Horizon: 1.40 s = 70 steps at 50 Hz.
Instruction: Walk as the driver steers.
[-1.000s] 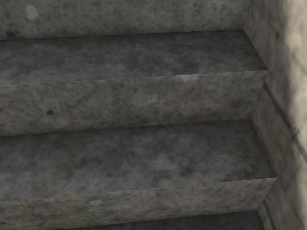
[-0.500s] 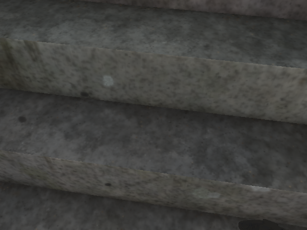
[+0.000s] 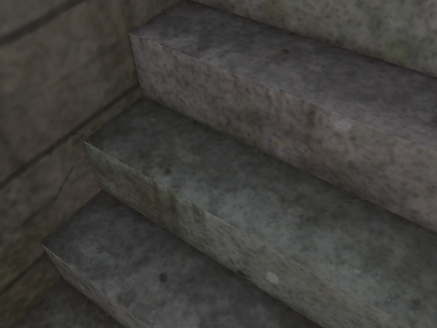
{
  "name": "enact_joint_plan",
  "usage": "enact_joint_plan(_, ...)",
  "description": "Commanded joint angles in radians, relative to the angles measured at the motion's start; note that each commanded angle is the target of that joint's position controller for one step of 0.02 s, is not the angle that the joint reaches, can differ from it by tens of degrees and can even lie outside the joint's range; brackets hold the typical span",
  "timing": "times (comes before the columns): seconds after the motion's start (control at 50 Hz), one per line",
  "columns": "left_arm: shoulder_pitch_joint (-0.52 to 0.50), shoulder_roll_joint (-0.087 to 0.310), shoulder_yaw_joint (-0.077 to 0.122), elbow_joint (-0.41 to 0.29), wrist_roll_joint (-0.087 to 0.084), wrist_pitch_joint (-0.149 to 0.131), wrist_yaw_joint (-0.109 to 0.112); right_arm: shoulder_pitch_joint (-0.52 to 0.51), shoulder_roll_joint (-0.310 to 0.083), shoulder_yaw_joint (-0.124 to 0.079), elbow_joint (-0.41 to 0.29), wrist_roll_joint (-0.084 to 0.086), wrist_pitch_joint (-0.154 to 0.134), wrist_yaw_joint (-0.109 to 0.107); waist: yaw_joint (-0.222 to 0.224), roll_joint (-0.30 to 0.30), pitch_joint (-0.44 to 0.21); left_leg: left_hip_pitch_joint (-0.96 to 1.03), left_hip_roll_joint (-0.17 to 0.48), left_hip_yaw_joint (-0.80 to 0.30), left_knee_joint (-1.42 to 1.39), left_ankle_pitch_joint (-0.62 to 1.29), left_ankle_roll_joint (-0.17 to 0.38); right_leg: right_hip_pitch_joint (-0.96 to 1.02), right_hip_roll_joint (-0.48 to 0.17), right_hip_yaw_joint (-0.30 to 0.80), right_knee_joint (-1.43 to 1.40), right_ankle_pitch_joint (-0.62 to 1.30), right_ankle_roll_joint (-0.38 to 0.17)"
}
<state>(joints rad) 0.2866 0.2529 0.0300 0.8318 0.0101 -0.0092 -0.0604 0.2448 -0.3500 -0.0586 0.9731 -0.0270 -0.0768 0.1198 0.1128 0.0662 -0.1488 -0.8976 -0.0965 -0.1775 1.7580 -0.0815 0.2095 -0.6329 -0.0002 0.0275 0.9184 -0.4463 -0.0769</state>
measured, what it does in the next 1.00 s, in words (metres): climbs: left foot, then right foot 0.21 m higher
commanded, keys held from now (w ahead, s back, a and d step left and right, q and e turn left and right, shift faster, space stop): w+q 0.14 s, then w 0.10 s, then w+e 0.24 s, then e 0.52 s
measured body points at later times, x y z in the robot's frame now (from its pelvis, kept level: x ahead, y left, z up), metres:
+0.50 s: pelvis +0.16 +0.08 +0.05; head +0.15 +0.08 +0.50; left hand +0.32 +0.28 -0.05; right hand +0.10 -0.18 -0.09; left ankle +0.15 +0.16 -0.68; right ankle +0.14 -0.07 -0.26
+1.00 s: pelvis +0.25 +0.04 +0.17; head +0.25 +0.04 +0.62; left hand +0.35 +0.27 +0.03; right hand +0.45 -0.25 +0.11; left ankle +0.23 +0.20 -0.40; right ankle +0.27 -0.06 -0.47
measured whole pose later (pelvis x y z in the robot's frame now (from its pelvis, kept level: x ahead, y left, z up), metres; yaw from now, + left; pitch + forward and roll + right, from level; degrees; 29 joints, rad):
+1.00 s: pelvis +0.25 +0.04 +0.17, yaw -10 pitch +8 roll -3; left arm 0.36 0.22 0.00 0.83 -0.01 -0.09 -0.06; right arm 0.03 -0.31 -0.03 0.74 -0.05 -0.02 0.01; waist 0.07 0.03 -0.18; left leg -0.80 -0.01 -0.18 1.57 -0.19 0.07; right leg -0.77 0.17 0.02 1.19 -0.55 -0.06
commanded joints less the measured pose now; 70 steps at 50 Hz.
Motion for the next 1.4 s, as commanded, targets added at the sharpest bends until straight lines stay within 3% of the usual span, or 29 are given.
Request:
enact_joint_plan(0.02, -0.11, -0.086, -0.035, 0.001, -0.008, -0.084, 0.045, -0.04, 0.097, 0.039, -0.107, 0.008, -0.014, -0.017, -0.104, -0.082, 0.109, -0.171, 0.085, 0.042, 0.046, -0.267, -0.062, 0.144, -0.167, 0.255, -0.419, -0.172, -0.137)
enact_joint_plan(0.16, -0.199, 0.213, 0.041, -0.146, 0.051, -0.124, 0.034, -0.194, -0.029, 0.022, -0.212, -0.011, 0.005, 0.003, -0.123, -0.169, 0.173, 0.483, 0.198, 0.255, -0.535, 0.002, -0.19, -0.126, -0.187, 0.01, -0.721, -0.166, 0.001)
enact_joint_plan(0.24, -0.182, 0.26, 0.062, -0.174, 0.056, -0.115, 0.0, 0.005, -0.097, -0.031, -0.203, 0.018, -0.013, -0.023, -0.207, -0.112, 0.135, 0.64, 0.08, 0.333, -1.139, -0.026, -0.188, 0.362, -0.221, -0.013, -0.301, 0.629, -0.052)
enact_joint_plan(0.26, 0.007, 0.194, 0.059, -0.111, 0.074, -0.087, -0.022, 0.152, -0.119, -0.058, -0.135, -0.019, -0.03, -0.047, -0.192, 0.001, 0.083, 0.752, 0.056, 0.274, -1.247, 0.08, -0.177, 0.391, -0.176, -0.055, 0.044, 0.699, -0.034)
enact_joint_plan(0.28, 0.395, -0.042, 0.017, -0.075, 0.074, -0.06, -0.044, 0.302, -0.286, -0.105, -0.082, -0.02, -0.025, -0.048, 0.003, 0.331, -0.155, 1.035, 0.267, -0.035, -1.168, 0.831, 0.104, 0.199, -0.035, -0.053, 0.4, 0.092, 0.019)
enact_joint_plan(0.3, 0.514, -0.101, -0.016, -0.025, 0.065, -0.056, -0.105, 0.476, -0.343, -0.142, -0.081, -0.013, 0.021, -0.047, -0.152, 0.396, -0.16, 1.253, 0.458, -0.607, -1.316, 0.974, 0.378, -0.183, 0.178, 0.077, 0.952, -0.055, 0.04)
enact_joint_plan(0.32, 0.258, -0.027, 0.02, -0.024, 0.008, -0.085, -0.101, 0.517, -0.259, -0.116, -0.016, -0.085, 0.047, -0.042, -0.277, 0.185, 0.037, 1.155, 0.486, -0.628, -1.325, 0.651, 0.269, -0.571, 0.21, 0.186, 1.538, 0.079, -0.001)
enact_joint_plan(0.34, 0.032, 0.022, 0.032, -0.073, -0.011, -0.101, -0.076, 0.476, -0.159, -0.068, 0.007, -0.109, 0.044, -0.056, -0.304, 0.023, 0.014, 1.157, 0.452, -0.521, -1.304, 0.215, 0.146, -0.754, 0.16, 0.203, 1.635, 0.195, -0.057)
enact_joint_plan(0.36, -0.23, -0.087, -0.008, -0.196, -0.005, -0.127, 0.051, 0.242, 0.012, -0.043, -0.086, -0.036, 0.015, -0.106, -0.228, -0.158, 0.0, 1.118, 0.366, -0.162, -1.273, 0.261, -0.071, -0.585, 0.058, 0.15, 1.341, 0.207, -0.043)
enact_joint_plan(0.38, -0.26, -0.106, -0.032, -0.217, -0.002, -0.127, 0.074, 0.198, 0.029, -0.028, -0.057, -0.033, -0.006, -0.137, -0.219, -0.131, 0.046, 1.043, 0.361, -0.143, -1.316, 0.197, -0.071, -0.584, 0.044, 0.091, 1.312, 0.208, -0.031)
enact_joint_plan(0.4, -0.13, -0.067, -0.024, -0.186, 0.036, -0.093, -0.018, 0.158, 0.113, 0.044, -0.092, -0.046, 0.066, -0.111, -0.161, 0.118, -0.086, 0.974, 0.371, -0.259, -1.324, 0.23, 0.033, -0.639, 0.007, 0.118, 1.406, 0.368, -0.1)
enact_joint_plan(0.42, -0.054, -0.055, -0.022, -0.145, 0.038, -0.075, -0.056, 0.149, 0.146, 0.06, -0.089, -0.079, 0.091, -0.091, -0.141, 0.045, -0.029, 0.889, 0.399, -0.244, -1.355, 0.183, 0.065, -0.688, 0.022, 0.123, 1.532, 0.363, -0.126)
enact_joint_plan(0.54, -0.101, -0.031, -0.044, -0.188, -0.012, -0.031, -0.086, 0.09, 0.038, 0.082, -0.026, -0.146, 0.016, -0.056, -0.03, -0.077, 0.084, 0.48, 0.401, 0.104, -1.507, -0.116, 0.027, -0.827, -0.02, 0.07, 1.558, 0.458, -0.123)
enact_joint_plan(0.6, -0.311, -0.037, -0.061, -0.229, -0.049, -0.009, -0.064, 0.229, 0.026, 0.088, 0.007, -0.138, 0.005, -0.074, -0.122, 0.014, 0.133, 0.459, 0.353, 0.21, -1.616, 0.009, 0.031, -0.767, -0.068, -0.047, 1.291, 0.45, -0.089)
enact_joint_plan(0.66, -0.373, -0.063, -0.087, -0.237, -0.045, 0.041, -0.066, 0.197, -0.081, 0.069, -0.009, -0.091, 0.047, -0.023, -0.12, 0.132, 0.068, 0.395, 0.413, 0.275, -1.715, 0.411, 0.12, -0.377, 0.001, -0.131, 0.867, 0.147, -0.075)
enact_joint_plan(0.72, -0.212, -0.03, -0.057, -0.228, -0.008, 0.054, -0.079, 0.144, -0.217, 0.003, -0.039, -0.019, -0.013, -0.004, -0.062, 0.136, -0.069, 0.816, 0.456, 0.348, -1.456, 1.39, 0.168, -0.272, 0.131, -0.243, 0.512, -0.101, 0.014)
enact_joint_plan(0.74, -0.222, -0.037, -0.06, -0.23, -0.001, 0.056, -0.079, 0.149, -0.196, -0.003, -0.045, 0.001, -0.013, 0.0, -0.086, 0.134, -0.068, 0.964, 0.464, 0.332, -1.372, 1.419, 0.167, -0.305, 0.157, -0.258, 0.291, -0.186, 0.01)
enact_joint_plan(0.8, -0.009, 0.062, -0.022, -0.141, -0.006, 0.049, -0.026, 0.092, -0.14, -0.013, -0.128, -0.071, 0.029, 0.011, -0.092, -0.015, -0.193, 0.611, 0.337, 0.317, -1.213, 0.931, 0.077, 0.039, 0.082, 0.17, 0.173, 0.111, -0.136)
enact_joint_plan(0.82, 0.045, 0.074, -0.017, -0.139, 0.03, 0.027, -0.021, -0.009, -0.068, -0.018, -0.17, -0.064, 0.059, 0.009, -0.031, -0.173, -0.131, 0.372, 0.216, 0.286, -1.028, 0.233, -0.002, 0.112, 0.006, 0.424, -0.028, 0.037, -0.187)
enact_joint_plan(0.86, 0.19, 0.107, 0.003, -0.092, 0.014, -0.046, -0.004, -0.119, 0.047, 0.005, -0.21, 0.001, 0.092, -0.018, 0.016, -0.265, -0.051, 0.127, 0.149, 0.032, -0.418, 0.017, -0.092, 0.075, -0.085, 0.709, -0.223, -0.175, -0.208)
enact_joint_plan(0.98, -0.122, 0.012, -0.024, -0.125, -0.036, -0.122, 0.012, -0.235, 0.028, 0.044, -0.314, -0.022, 0.037, -0.134, -0.115, -0.098, -0.058, -0.036, 0.087, 0.012, -0.142, -0.194, -0.164, 0.027, -0.007, 0.452, -0.126, 0.348, -0.172)
enact_joint_plan(1.1, 0.086, 0.061, -0.027, -0.075, 0.024, -0.106, 0.059, -0.403, -0.011, 0.063, -0.384, -0.037, 0.049, -0.135, -0.003, -0.103, -0.096, -0.252, 0.115, -0.021, -0.149, -0.187, -0.243, 0.184, -0.065, 0.624, -0.138, 0.424, -0.2)
enact_joint_plan(1.18, -0.052, 0.117, 0.007, -0.147, -0.039, -0.103, 0.052, -0.448, 0.002, 0.053, -0.468, -0.021, 0.055, -0.115, -0.069, -0.035, 0.015, 0.146, 0.115, 0.16, -0.636, -0.55, -0.271, -0.107, -0.007, 0.492, -0.293, 0.23, -0.13)
enact_joint_plan(1.24, -0.165, 0.111, 0.019, -0.177, -0.016, -0.092, 0.02, -0.305, 0.081, 0.025, -0.408, -0.004, 0.025, -0.081, -0.146, -0.201, 0.062, 0.619, 0.073, 0.247, -0.863, -0.099, -0.292, -0.24, -0.013, 0.477, -0.279, -0.032, -0.116)
enact_joint_plan(1.26, -0.127, 0.055, 0.017, -0.164, -0.02, -0.076, 0.004, -0.22, 0.069, 0.011, -0.376, -0.017, 0.007, -0.074, -0.161, -0.092, 0.028, 0.707, 0.098, 0.192, -1.061, -0.114, -0.258, -0.209, 0.046, 0.414, -0.118, -0.089, -0.097)
enact_joint_plan(1.28, -0.008, -0.055, 0.0, -0.163, 0.003, -0.065, -0.016, -0.165, -0.03, -0.015, -0.357, -0.02, -0.016, -0.091, -0.11, 0.158, -0.015, 0.858, 0.321, -0.144, -1.163, 0.122, -0.01, -0.4, 0.205, 0.27, 0.206, -0.096, 0.031)
enact_joint_plan(1.3, 0.069, 0.007, 0.021, -0.118, 0.028, -0.057, -0.003, -0.098, -0.102, -0.03, -0.38, -0.04, -0.006, -0.112, -0.157, 0.145, -0.085, 0.956, 0.509, -0.664, -1.367, -0.106, 0.184, -0.545, 0.183, 0.332, 0.532, -0.105, 0.143)
enact_joint_plan(1.34, 0.01, 0.05, 0.018, -0.078, 0.017, -0.031, 0.031, -0.282, -0.019, 0.021, -0.361, -0.009, 0.005, -0.111, -0.075, -0.025, -0.016, 0.649, 0.463, -0.551, -1.421, -0.59, 0.091, -0.619, 0.086, 0.296, 1.047, 0.18, 0.18)
enact_joint_plan(1.4, -0.065, 0.024, -0.003, -0.089, -0.007, -0.008, 0.055, -0.389, 0.157, 0.092, -0.393, 0.004, 0.008, -0.106, -0.032, -0.058, -0.054, 0.511, 0.325, -0.099, -1.404, -0.401, -0.013, -0.568, 0.043, 0.194, 0.96, 0.289, 0.17)
Velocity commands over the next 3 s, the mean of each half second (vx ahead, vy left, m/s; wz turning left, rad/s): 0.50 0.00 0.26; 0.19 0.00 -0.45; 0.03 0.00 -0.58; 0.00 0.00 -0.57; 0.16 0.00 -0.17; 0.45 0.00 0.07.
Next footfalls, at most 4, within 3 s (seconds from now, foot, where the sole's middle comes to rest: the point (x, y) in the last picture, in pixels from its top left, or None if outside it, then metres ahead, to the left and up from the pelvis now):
0.26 left None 0.19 0.17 -0.72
0.72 right None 0.31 -0.06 -0.51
1.26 left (193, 321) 0.44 0.16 -0.51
1.76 right None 0.32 -0.03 -0.51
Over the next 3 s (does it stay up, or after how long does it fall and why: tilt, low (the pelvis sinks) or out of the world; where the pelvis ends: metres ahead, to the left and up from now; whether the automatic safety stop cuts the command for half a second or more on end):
stays up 0.45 -0.23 0.43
